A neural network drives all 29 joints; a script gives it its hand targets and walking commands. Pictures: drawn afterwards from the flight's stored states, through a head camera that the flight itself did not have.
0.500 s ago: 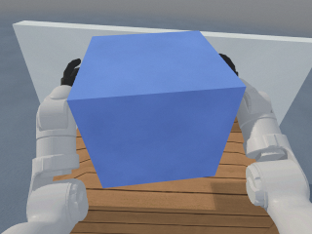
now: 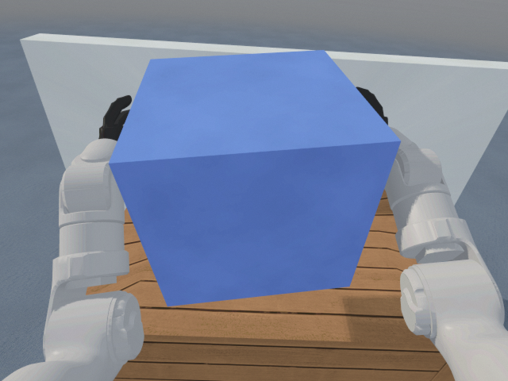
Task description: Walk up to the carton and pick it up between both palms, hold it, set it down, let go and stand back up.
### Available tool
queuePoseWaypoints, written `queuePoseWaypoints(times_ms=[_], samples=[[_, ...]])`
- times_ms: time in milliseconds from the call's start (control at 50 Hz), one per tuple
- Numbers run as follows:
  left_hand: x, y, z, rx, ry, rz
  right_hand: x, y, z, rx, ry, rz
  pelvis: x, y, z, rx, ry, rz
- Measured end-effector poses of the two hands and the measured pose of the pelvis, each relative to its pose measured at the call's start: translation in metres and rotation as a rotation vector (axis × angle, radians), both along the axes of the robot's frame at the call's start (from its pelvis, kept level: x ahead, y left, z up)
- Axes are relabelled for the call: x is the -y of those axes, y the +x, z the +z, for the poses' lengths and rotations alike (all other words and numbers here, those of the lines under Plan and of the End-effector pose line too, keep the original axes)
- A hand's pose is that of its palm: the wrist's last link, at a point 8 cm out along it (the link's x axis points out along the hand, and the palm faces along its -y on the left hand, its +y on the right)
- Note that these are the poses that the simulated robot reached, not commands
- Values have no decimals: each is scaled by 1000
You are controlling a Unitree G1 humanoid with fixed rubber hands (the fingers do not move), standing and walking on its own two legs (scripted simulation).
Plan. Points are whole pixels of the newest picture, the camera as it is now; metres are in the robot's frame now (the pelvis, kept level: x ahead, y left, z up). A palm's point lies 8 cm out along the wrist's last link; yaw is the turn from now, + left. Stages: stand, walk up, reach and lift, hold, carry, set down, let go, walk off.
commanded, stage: hold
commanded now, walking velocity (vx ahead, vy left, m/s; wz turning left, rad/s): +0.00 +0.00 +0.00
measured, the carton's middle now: (249, 172) +0.37 +0.01 +0.21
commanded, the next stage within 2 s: set down in 1.04 s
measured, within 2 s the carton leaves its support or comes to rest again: neither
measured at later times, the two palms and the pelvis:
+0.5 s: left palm (115, 148) +0.35 +0.20 +0.25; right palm (371, 137) +0.37 -0.18 +0.28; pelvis +0.00 +0.00 +0.00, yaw +0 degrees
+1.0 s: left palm (115, 148) +0.36 +0.20 +0.25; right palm (371, 137) +0.37 -0.18 +0.28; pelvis +0.00 +0.00 +0.00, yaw +0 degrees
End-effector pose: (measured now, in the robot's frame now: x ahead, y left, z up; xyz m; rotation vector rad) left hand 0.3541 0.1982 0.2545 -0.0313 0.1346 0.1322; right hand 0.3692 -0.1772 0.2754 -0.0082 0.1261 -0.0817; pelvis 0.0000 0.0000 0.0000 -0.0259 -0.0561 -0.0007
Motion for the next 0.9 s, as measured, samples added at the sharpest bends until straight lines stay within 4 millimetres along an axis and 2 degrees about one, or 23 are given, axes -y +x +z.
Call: queuePoseWaypoints(times_ms=[900], samples=[[0, 1, 0, -1, 0, 0, 0, 1, 0, -1, 0, 0, 0, 1, 0, -1, 0, 0]])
